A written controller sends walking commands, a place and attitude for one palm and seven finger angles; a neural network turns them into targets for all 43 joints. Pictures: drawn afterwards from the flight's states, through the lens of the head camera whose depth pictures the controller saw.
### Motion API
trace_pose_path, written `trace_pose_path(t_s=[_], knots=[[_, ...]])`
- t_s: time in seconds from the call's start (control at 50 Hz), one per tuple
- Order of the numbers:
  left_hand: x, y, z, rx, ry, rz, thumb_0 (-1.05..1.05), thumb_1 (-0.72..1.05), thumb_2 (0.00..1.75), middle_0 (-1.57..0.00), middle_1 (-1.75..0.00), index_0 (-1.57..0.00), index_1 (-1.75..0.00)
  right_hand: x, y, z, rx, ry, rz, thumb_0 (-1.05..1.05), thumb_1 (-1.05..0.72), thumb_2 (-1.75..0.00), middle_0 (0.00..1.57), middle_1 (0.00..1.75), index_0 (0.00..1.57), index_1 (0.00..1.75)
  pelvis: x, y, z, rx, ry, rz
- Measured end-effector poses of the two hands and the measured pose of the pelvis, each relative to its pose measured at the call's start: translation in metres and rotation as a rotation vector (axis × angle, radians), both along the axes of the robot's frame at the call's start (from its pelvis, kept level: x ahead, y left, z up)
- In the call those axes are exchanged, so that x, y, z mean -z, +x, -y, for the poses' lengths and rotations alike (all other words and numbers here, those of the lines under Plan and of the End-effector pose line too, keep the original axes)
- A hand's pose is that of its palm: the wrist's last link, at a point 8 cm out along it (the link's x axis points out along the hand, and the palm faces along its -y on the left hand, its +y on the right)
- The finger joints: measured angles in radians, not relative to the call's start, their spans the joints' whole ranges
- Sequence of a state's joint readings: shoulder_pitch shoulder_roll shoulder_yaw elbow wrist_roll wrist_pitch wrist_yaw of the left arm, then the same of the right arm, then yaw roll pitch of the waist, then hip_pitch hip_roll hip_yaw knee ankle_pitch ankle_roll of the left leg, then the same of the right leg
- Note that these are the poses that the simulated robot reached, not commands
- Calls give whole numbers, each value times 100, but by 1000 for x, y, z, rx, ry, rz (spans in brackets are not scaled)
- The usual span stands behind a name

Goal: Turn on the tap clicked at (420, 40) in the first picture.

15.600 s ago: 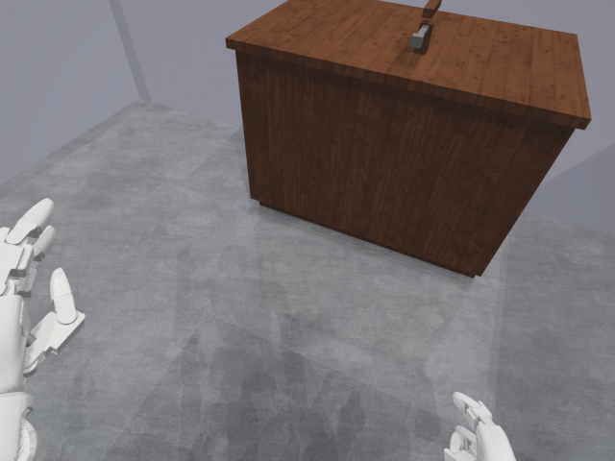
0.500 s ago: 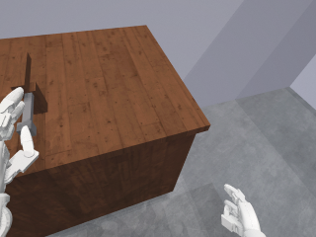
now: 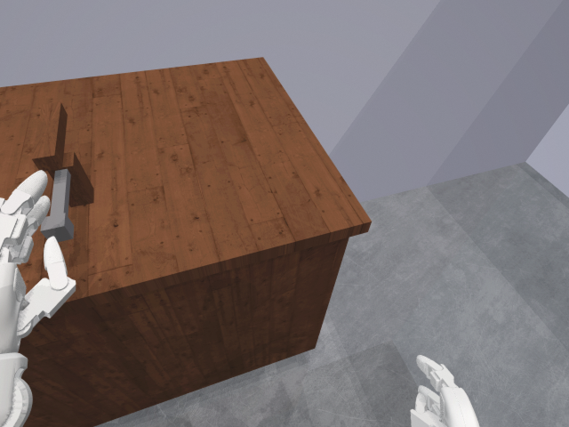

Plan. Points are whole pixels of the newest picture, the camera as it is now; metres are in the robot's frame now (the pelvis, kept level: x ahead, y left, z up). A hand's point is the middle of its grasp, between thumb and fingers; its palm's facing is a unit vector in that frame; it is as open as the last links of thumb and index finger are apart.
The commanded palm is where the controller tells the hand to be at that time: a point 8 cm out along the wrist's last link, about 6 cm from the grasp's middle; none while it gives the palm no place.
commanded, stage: come to a stop and stand still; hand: left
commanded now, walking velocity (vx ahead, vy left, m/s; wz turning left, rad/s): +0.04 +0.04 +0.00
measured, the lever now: (57, 228) +0.32 +0.34 +0.10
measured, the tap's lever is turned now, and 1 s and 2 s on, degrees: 0 0 0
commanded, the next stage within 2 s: look again from close up in 0.90 s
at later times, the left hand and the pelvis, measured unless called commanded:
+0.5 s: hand (76, 257) +0.23 +0.24 +0.18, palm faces +0.34 -0.84 -0.42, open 7.4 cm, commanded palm +0.16 +0.28 +0.17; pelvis -0.01 +0.01 +0.00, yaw -2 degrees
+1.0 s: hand (77, 270) +0.24 +0.25 +0.15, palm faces +0.33 -0.87 -0.37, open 7.4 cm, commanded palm +0.17 +0.29 +0.17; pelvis +0.01 +0.01 +0.00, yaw -1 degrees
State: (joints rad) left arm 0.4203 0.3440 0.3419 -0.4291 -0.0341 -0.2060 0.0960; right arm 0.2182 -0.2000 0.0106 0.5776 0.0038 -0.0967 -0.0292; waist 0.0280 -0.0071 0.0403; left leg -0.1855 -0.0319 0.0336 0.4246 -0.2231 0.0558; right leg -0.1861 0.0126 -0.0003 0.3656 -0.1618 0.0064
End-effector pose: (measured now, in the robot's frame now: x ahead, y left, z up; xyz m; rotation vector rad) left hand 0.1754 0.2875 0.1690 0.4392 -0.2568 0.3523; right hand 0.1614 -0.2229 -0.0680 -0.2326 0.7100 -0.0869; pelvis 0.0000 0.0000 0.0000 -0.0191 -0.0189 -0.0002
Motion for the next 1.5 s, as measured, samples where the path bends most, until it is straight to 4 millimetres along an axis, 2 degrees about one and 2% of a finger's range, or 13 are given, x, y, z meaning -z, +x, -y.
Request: trace_pose_path(t_s=[0.28, 0.34, 0.4, 0.44, 0.52, 0.56, 0.62, 0.7, 0.8, 1.08, 1.4, 1.46, 1.5], knots=[[4, -2, 1, -10, -14, -16, 2, 89, 90, -21, -30, -21, -31, -2, 4, 4, -1, -7, 5, 2, -91, -90, 21, 30, 21, 30, 0, 0, 2, 0, -2, 2], [-27, 13, -24, -31, 173, 85, 2, 88, 89, -21, -31, -21, -31, 3, 3, -1, -69, -22, -16, 1, -91, -90, 21, 30, 20, 30, 3, -8, 6, -18, -2, -5], [-48, 24, -40, -77, 162, 185, 2, 89, 89, -21, -31, -21, -31, 8, 1, -5, -83, 20, -27, 1, -91, -90, 21, 30, 21, 30, 5, -14, 6, 0, 3, -5], [-45, 25, -27, -38, 130, 175, 2, 89, 90, -20, -30, -21, -30, 9, -2, -6, -55, 60, -5, 1, -91, -90, 21, 30, 21, 30, 5, -13, 1, 20, 4, -7], [-13, 19, 11, 112, 85, 19, 2, 90, 90, -20, -30, -20, -30, 10, -12, -7, 11, 86, 15, 1, -91, -90, 21, 30, 21, 30, 5, -9, -6, 46, 10, -8], [3, 15, 17, 145, 71, -57, 2, 90, 90, -20, -30, -20, -30, 11, -18, -6, 34, 75, 0, 1, -91, -90, 21, 30, 21, 30, 5, -7, -6, 46, 12, -7], [16, 12, 8, 118, 58, -107, 2, 89, 89, -21, -30, -21, -31, 12, -24, -4, 38, 46, -32, 1, -91, -90, 21, 30, 21, 30, 5, -6, -4, 38, 11, -3], [9, 11, -8, 40, 47, -40, 2, 88, 89, -22, -31, -22, -31, 12, -25, -1, 9, 9, -55, 2, -91, -90, 21, 30, 21, 30, 5, -5, -2, 25, 5, 1], [-5, 12, -7, 29, 25, 67, 2, 89, 89, -21, -30, -21, -31, 5, -12, -1, -14, -11, -25, 2, -91, -90, 21, 30, 21, 30, 4, 0, -5, 25, 0, -4], [6, 19, -11, 53, 7, 1, 2, 89, 90, -21, -30, -21, -31, -11, 24, -18, -32, -4, 57, 1, -91, -90, 21, 30, 21, 30, 3, 7, -11, 22, -1, -14], [7, 15, -16, 24, -11, -8, 2, 89, 90, -21, -30, -21, -31, -2, 11, -25, -26, 7, 1, 1, -90, -90, 21, 30, 21, 30, 2, 5, -16, 17, -4, -7], [-15, 28, -29, 22, 124, 40, 2, 89, 90, -21, -30, -21, -31, 5, 6, -28, -97, -23, -19, 1, -91, -90, 21, 30, 21, 30, 5, 0, -12, -28, 3, -3], [-25, 36, -40, -8, 41, 59, 2, 89, 89, -21, -30, -21, -31, 13, 5, -27, -128, -5, -46, 1, -91, -90, 21, 30, 21, 30, 6, 0, -10, -23, 17, -5]])
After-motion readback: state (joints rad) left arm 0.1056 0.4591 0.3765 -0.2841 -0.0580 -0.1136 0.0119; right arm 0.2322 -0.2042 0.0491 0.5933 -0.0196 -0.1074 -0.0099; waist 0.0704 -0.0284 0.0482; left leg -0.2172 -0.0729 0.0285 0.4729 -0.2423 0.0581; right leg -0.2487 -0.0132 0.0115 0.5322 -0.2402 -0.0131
